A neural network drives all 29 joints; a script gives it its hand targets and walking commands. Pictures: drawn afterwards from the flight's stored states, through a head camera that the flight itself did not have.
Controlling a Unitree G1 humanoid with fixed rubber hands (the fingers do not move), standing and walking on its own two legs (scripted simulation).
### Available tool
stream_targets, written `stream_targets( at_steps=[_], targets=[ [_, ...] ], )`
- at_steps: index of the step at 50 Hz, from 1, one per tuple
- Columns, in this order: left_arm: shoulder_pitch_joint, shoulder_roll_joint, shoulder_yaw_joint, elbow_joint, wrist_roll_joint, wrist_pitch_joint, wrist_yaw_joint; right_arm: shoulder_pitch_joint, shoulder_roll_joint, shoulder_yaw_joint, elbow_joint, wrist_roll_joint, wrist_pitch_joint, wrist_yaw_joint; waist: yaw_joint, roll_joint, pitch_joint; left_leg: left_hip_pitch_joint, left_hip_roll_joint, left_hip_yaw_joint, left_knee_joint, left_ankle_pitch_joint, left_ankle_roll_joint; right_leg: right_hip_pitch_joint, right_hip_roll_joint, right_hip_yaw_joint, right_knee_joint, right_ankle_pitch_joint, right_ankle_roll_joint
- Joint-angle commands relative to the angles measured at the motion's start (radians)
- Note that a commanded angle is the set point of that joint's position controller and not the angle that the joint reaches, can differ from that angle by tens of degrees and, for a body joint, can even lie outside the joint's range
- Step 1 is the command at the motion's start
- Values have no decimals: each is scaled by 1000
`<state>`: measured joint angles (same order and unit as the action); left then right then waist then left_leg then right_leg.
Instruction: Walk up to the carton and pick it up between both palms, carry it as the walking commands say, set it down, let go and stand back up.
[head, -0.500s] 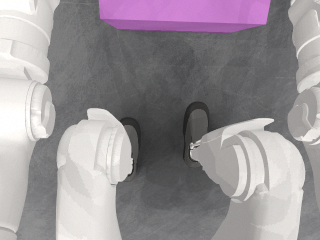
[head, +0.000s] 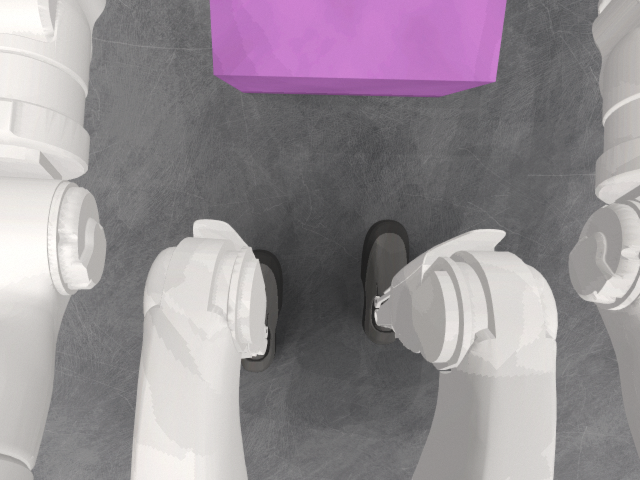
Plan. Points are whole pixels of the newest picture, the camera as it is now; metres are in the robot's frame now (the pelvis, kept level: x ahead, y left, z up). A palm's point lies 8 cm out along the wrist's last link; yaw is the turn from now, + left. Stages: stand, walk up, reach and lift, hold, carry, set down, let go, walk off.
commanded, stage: set down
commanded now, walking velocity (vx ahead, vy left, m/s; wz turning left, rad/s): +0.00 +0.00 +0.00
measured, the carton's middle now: out of the picture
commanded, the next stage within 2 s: let go in 1.12 s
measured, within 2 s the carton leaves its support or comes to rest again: neither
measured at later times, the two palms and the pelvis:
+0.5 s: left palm out of the picture +0.58 +0.21 +0.03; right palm out of the picture +0.56 -0.26 +0.03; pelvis +0.01 +0.00 +0.12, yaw +0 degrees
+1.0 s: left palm out of the picture +0.58 +0.22 +0.18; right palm out of the picture +0.56 -0.26 +0.17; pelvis +0.04 -0.01 +0.27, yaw +1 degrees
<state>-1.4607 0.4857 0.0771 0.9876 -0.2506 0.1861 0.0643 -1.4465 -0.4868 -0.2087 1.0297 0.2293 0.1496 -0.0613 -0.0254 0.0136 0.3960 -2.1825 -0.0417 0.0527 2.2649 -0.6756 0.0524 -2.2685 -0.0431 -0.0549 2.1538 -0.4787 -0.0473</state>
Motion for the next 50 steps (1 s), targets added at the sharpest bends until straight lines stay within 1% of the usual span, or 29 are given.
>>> stream_targets(
  at_steps=[1, 7, 12, 18, 23, 28, 31, 34, 40, 46, 50],
  targets=[
    [-242, 141, 51, -115, 24, 2, -5, -226, -164, -43, -126, -26, 6, 9, -26, 12, -1381, 439, 5, -67, -317, 326, -44, 842, 43, 60, -125, 350, 17],
    [-214, 121, 94, -78, 73, 17, -30, -194, -129, -74, -102, -75, 30, 40, -18, 15, -1298, 388, 6, -68, -424, 279, -46, 794, 52, 69, -225, 297, 6],
    [-213, 119, 114, -73, 95, 25, -51, -183, -127, -93, -109, -97, 40, 56, -20, 15, -1339, 402, 4, -65, -492, 284, -50, 823, 58, 68, -299, 301, 5],
    [-201, 142, 136, -137, 102, 48, -62, -159, -150, -116, -196, -109, 68, 61, -21, 15, -1493, 501, -7, -57, -574, 340, -57, 932, 69, 59, -395, 354, 11],
    [-154, 156, 152, -210, 105, 74, -71, -111, -156, -116, -275, -104, 103, 74, -9, 7, -1583, 574, -16, -46, -670, 385, -57, 1054, 76, 61, -496, 406, 13],
    [-103, 157, 166, -248, 108, 84, -94, -70, -144, -108, -315, -100, 122, 90, 5, -12, -1563, 583, -16, -40, -785, 389, -52, 1175, 76, 74, -606, 436, 15],
    [-82, 153, 174, -241, 114, 78, -109, -52, -133, -112, -306, -103, 119, 97, 7, -19, -1516, 578, -13, -42, -854, 379, -51, 1227, 73, 81, -667, 440, 18],
    [-59, 141, 180, -224, 121, 67, -124, -27, -121, -120, -287, -110, 110, 101, 2, -19, -1481, 596, -10, -48, -916, 387, -54, 1267, 70, 86, -725, 457, 20],
    [-8, 122, 202, -204, 147, 44, -141, 36, -95, -142, -274, -135, 87, 104, -6, -10, -1466, 676, -9, -55, -1039, 455, -62, 1373, 68, 92, -842, 543, 27],
    [36, 119, 230, -228, 177, 19, -151, 90, -66, -155, -317, -153, 64, 100, 1, -12, -1499, 767, -11, -57, -1171, 540, -66, 1549, 61, 107, -961, 669, 35],
    [57, 106, 243, -240, 195, 4, -157, 118, -43, -166, -341, -170, 53, 97, 3, -12, -1489, 840, -9, -60, -1265, 576, -68, 1644, 53, 115, -1045, 716, 40]
  ],
)
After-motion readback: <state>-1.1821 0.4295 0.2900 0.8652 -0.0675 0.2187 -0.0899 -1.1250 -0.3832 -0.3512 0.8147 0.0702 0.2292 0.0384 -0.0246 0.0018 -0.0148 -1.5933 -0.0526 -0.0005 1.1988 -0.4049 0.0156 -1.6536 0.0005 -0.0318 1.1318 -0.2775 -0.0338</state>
